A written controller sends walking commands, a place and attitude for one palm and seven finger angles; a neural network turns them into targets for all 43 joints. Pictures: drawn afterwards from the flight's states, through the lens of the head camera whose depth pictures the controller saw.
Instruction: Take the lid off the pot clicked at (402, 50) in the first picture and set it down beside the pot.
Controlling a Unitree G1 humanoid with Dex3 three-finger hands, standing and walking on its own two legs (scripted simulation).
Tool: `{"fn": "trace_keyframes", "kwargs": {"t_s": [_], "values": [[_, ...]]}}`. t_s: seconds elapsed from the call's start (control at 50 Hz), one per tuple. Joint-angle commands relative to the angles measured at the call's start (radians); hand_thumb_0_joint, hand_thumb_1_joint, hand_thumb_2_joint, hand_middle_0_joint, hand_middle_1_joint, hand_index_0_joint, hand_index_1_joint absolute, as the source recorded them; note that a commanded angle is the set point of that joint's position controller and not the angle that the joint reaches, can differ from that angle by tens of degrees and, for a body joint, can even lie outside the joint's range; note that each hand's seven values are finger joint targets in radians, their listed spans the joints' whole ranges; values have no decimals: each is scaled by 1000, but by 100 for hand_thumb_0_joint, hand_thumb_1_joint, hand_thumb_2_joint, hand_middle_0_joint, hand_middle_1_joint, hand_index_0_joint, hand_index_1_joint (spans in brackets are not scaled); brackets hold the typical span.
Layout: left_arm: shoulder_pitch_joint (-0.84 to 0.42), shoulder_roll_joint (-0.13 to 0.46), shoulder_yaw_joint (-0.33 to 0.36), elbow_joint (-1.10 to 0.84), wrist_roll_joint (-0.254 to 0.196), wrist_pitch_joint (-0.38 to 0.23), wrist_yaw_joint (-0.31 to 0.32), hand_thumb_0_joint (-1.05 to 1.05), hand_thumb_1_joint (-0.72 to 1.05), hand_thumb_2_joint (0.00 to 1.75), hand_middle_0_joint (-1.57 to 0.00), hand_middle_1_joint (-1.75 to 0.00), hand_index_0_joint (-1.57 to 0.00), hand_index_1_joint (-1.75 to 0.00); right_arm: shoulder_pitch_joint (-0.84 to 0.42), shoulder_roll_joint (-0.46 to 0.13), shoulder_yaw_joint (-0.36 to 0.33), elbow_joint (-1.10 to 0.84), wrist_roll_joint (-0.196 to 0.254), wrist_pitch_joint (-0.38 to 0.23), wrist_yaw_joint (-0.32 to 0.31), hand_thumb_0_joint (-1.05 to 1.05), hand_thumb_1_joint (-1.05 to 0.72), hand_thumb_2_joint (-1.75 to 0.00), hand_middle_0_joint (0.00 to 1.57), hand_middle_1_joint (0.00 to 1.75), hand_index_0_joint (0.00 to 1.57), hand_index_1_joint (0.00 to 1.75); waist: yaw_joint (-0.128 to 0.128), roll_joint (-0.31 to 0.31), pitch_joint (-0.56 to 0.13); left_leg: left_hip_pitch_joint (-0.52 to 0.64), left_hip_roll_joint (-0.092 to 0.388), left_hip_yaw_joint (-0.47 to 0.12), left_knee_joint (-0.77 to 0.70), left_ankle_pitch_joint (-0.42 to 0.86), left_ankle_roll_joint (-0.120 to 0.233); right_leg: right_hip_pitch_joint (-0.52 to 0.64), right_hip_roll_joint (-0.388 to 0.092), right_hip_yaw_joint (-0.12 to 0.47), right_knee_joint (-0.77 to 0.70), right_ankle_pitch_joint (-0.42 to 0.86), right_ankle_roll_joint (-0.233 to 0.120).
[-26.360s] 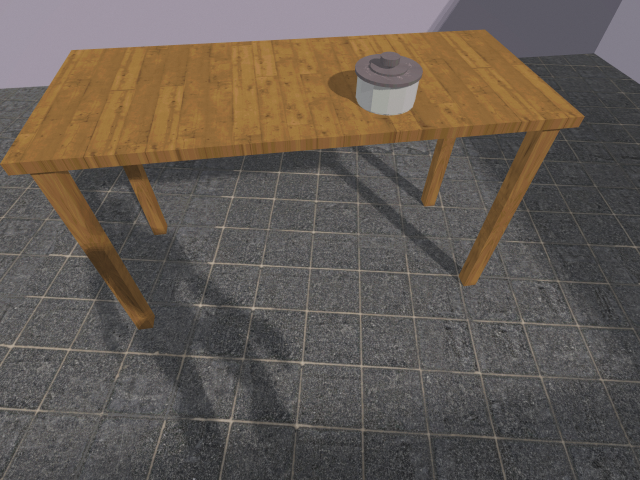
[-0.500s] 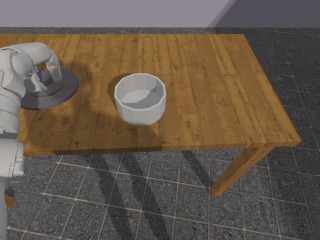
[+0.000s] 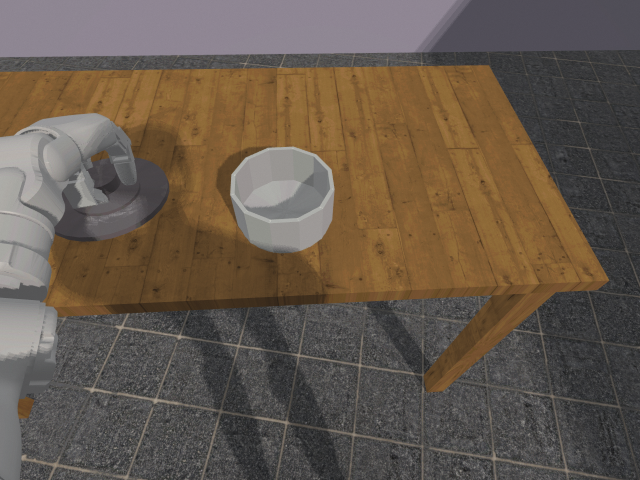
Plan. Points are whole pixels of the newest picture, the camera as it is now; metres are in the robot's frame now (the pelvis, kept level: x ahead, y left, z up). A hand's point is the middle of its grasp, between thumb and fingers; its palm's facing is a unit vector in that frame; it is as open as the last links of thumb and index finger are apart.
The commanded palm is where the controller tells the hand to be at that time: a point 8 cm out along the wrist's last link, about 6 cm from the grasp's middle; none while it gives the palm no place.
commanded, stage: lower the lid onto the table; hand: left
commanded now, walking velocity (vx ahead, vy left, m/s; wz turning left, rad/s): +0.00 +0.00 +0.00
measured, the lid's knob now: (99, 180) +0.48 +0.28 +0.08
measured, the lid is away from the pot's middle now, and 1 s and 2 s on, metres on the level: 0.24 0.24 0.25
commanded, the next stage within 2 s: open the fingers wide in 0.90 s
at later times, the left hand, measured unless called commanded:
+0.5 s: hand (104, 201) +0.45 +0.27 +0.08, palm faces -0.47 -0.09 -0.88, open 6.9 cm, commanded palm +0.47 +0.27 +0.15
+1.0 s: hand (108, 214) +0.45 +0.27 +0.05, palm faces -0.49 -0.10 -0.87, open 6.9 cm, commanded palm +0.46 +0.27 +0.11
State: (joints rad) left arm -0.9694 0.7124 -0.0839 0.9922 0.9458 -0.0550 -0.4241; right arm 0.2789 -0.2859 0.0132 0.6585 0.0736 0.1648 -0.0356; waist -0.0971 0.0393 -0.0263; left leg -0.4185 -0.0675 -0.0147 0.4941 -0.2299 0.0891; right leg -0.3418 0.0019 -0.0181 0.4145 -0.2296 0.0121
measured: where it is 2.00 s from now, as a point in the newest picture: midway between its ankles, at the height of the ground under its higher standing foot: outside the picture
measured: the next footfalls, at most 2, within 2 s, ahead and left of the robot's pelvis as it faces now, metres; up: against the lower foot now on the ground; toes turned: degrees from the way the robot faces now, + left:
none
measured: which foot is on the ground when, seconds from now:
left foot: down 0.00-1.00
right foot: down 0.00-1.00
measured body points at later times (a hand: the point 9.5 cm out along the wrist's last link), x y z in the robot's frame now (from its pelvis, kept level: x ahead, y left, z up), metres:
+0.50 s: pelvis +0.00 -0.01 +0.00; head +0.06 +0.00 +0.44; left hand +0.47 +0.27 +0.13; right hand +0.04 -0.29 -0.12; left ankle +0.00 +0.06 -0.74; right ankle -0.02 -0.14 -0.74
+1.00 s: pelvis +0.00 -0.01 -0.01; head +0.07 +0.00 +0.43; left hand +0.47 +0.28 +0.10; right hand +0.02 -0.29 -0.13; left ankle +0.00 +0.06 -0.74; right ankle -0.02 -0.14 -0.74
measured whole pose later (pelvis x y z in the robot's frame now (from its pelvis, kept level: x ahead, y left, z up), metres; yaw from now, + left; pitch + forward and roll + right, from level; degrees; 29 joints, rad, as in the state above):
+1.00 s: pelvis +0.00 -0.01 -0.01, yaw -1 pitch +12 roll -2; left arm -0.93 0.73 -0.06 1.12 0.97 -0.12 -0.34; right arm 0.31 -0.29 0.03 0.69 0.08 0.15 -0.09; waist -0.12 0.02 -0.06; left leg -0.53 -0.04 0.00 0.60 -0.28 0.08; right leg -0.46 0.03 -0.01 0.52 -0.27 0.00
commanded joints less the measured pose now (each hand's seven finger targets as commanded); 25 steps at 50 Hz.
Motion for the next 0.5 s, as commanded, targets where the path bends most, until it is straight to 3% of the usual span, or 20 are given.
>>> {"fn": "trace_keyframes", "kwargs": {"t_s": [0.0,0.04,0.06,0.1,0.16,0.18,0.2,0.24,0.26,0.32,0.34,0.4,0.44,0.48], "values": [[-549,352,112,-205,-13,-12,68,0,62,104,-82,-104,-93,-105,45,-170,-57,-80,0,-25,-23,0,-90,-90,20,30,20,30,-7,72,-472,413,47,-71,17,469,-4,0,48,-29,-10,254,-56],[-572,341,94,-196,-14,-12,69,0,62,104,-82,-104,-93,-105,45,-176,-56,-68,4,-23,-25,0,-90,-90,20,30,20,30,-13,65,-426,381,51,-62,11,409,-1,-18,46,-29,-13,236,-57],[-593,298,57,-209,-16,-8,69,0,62,104,-82,-104,-93,-105,39,-173,-56,-69,7,-23,-27,0,-90,-90,20,30,20,30,-18,70,-421,384,48,-64,8,391,-1,-32,47,-31,-14,221,-58],[-583,304,56,-170,-8,-6,75,0,62,104,-82,-104,-93,-105,51,-177,-54,-59,8,-28,-29,0,-90,-90,20,30,20,30,-19,93,-394,381,48,-68,11,368,-3,-65,50,-35,-13,190,-62],[-582,368,105,-209,4,-24,87,0,62,104,-82,-104,-93,-105,47,-175,-52,-71,6,-28,-37,0,-90,-90,20,30,20,30,-9,128,-465,406,47,-65,24,414,-4,-33,48,-24,0,218,-63],[-588,317,65,-195,-2,-22,84,0,62,104,-82,-104,-93,-105,47,-170,-49,-67,6,-29,-39,0,-90,-90,20,30,20,30,-18,116,-445,392,45,-63,23,393,-3,-40,48,-28,-1,215,-62],[-591,305,57,-196,-9,-22,81,0,62,104,-82,-104,-93,-105,52,-172,-51,-61,8,-33,-40,0,-90,-90,20,30,20,30,-19,110,-439,393,48,-61,22,374,-1,-49,48,-30,-2,205,-61],[-593,355,99,-237,-8,-34,87,0,62,104,-82,-104,-93,-105,55,-177,-55,-64,5,-33,-41,0,-90,-90,20,30,20,30,-12,122,-480,416,52,-65,32,420,0,-36,48,-25,3,227,-61],[-584,347,95,-243,-8,-38,90,0,62,104,-82,-104,-93,-105,53,-172,-55,-68,3,-36,-41,0,-90,-90,20,30,20,30,-11,145,-492,426,46,-63,39,446,0,-35,49,-22,7,241,-61],[-543,333,94,-216,-18,-45,89,0,62,104,-82,-104,-93,-105,62,-176,-57,-60,5,-36,-41,0,-90,-90,20,30,20,30,-12,109,-467,414,54,-64,45,488,0,-48,49,-27,10,255,-60],[-510,360,120,-169,-10,-40,94,0,62,104,-82,-104,-93,-105,64,-178,-54,-57,2,-28,-42,0,-90,-90,20,30,20,30,-8,100,-451,383,50,-60,46,445,0,-44,51,-25,12,241,-59],[-514,318,82,-149,-8,-34,99,0,62,104,-82,-104,-93,-105,66,-179,-54,-51,8,-28,-41,0,-90,-90,20,30,20,30,-13,94,-416,354,50,-57,39,389,0,-66,52,-30,14,215,-61],[-528,330,88,-159,1,-37,107,0,62,104,-82,-104,-93,-105,70,-180,-54,-50,5,-27,-43,0,-90,-90,20,30,20,30,-14,96,-439,358,49,-55,46,397,2,-61,52,-25,20,224,-61],[-521,407,146,-178,8,-44,115,0,62,104,-82,-104,-93,-105,71,-182,-52,-57,6,-28,-48,0,-90,-90,20,30,20,30,-4,96,-474,350,47,-51,46,392,4,-24,51,-21,24,242,-61]]}}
